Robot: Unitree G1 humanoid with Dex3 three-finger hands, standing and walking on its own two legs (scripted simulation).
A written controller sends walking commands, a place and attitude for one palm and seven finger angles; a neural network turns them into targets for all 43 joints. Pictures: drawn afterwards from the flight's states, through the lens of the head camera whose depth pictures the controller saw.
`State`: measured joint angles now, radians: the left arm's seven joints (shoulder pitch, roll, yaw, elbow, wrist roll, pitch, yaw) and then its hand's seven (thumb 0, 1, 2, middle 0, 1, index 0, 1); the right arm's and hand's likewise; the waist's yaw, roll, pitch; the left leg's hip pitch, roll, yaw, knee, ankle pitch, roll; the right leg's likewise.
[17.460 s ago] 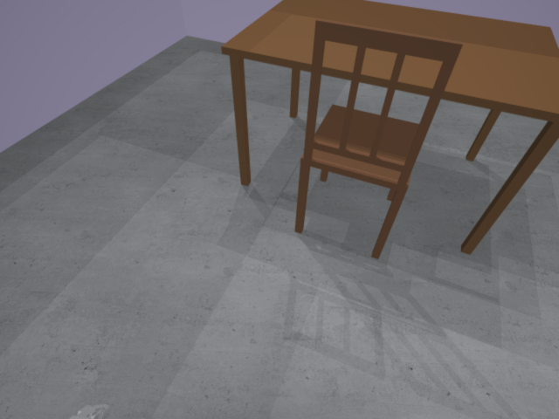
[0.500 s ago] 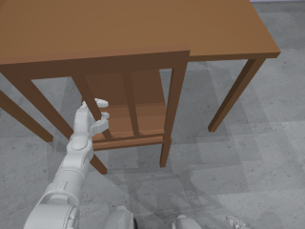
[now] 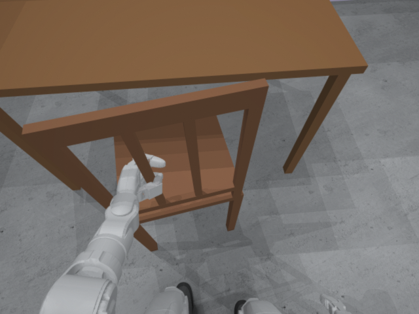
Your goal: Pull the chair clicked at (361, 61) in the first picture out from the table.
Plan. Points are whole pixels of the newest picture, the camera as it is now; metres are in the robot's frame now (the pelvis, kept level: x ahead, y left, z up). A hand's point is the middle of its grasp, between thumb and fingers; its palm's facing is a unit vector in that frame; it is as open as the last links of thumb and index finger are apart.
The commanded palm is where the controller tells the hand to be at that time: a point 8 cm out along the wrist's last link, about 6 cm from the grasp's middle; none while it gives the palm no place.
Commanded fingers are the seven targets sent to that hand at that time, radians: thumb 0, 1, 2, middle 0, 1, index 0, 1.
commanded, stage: step backward, pulling the chair out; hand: left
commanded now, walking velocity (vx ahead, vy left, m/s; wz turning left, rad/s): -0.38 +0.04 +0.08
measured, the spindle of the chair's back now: (148, 175) +0.40 +0.14 -0.06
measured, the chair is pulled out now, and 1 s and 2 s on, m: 0.12 0.20 0.35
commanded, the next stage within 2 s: none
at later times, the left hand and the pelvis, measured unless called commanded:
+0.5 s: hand (153, 207) +0.32 +0.12 -0.06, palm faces +0.03 -0.98 -0.19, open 5.3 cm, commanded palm +0.32 +0.17 -0.05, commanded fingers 0.00 0.90 0.90 -0.50 -1.45 -0.50 -1.45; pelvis -0.04 -0.01 -0.01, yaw +1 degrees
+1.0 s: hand (154, 220) +0.30 +0.12 -0.06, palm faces +0.02 -0.98 -0.22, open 5.4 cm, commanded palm +0.28 +0.17 -0.05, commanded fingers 0.00 0.90 0.90 -0.50 -1.45 -0.50 -1.45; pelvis -0.08 -0.02 +0.00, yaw +2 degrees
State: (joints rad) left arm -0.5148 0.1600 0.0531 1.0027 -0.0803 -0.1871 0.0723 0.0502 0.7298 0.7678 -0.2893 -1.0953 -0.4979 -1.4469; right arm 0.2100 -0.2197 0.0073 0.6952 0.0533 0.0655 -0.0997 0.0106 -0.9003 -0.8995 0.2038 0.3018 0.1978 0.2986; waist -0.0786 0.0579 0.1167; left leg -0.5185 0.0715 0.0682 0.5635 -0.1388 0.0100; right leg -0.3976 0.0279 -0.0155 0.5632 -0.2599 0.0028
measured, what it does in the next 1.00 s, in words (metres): steps on the spot: left foot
